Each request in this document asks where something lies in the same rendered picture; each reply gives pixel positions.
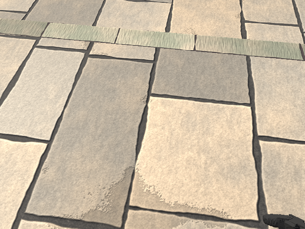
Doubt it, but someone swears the right robot hand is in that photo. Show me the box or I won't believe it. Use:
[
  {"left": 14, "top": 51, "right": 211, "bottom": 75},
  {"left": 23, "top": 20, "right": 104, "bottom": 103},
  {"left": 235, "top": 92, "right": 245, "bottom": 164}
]
[{"left": 262, "top": 214, "right": 305, "bottom": 229}]

